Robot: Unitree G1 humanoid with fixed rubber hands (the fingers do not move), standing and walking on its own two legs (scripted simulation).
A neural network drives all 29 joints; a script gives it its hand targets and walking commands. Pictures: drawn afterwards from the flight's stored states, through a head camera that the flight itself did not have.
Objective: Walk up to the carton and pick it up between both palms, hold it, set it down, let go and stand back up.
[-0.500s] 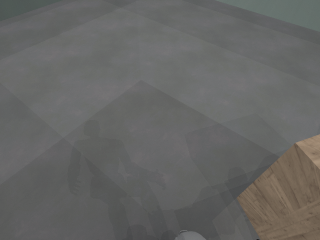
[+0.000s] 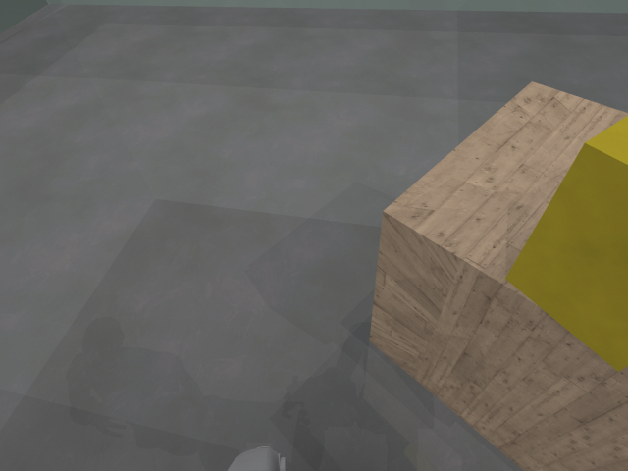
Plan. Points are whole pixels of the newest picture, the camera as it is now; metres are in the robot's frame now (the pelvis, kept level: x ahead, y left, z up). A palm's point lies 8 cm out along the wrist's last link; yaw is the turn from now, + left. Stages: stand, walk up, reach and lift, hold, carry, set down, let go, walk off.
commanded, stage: walk up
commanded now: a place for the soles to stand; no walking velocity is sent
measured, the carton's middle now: out of the picture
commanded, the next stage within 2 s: none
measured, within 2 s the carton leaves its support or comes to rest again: neither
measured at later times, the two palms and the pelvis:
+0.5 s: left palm (264, 396) +0.24 +0.11 -0.11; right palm out of the picture -0.04 -0.37 -0.11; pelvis +0.05 -0.10 +0.00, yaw -24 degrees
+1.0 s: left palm (329, 339) +0.34 +0.01 -0.12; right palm out of the picture +0.02 -0.41 -0.10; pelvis +0.10 -0.14 +0.00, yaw -37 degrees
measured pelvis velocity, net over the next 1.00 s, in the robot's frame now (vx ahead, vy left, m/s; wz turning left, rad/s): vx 0.10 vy -0.14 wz -0.65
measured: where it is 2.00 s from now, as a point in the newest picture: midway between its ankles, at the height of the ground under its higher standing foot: outside the picture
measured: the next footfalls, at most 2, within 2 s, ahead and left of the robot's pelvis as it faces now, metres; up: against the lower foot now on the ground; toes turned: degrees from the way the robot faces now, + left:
left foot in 0.14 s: +0.13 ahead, +0.06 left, +0.00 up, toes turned -2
right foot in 0.52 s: +0.09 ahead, -0.30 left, +0.00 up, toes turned -25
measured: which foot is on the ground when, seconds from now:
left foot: up 0.00-0.12, down 0.14-0.52, up 0.54-0.82, down 0.84-1.00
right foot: down 0.00-0.14, up 0.16-0.50, down 0.52-0.86, up 0.88-1.00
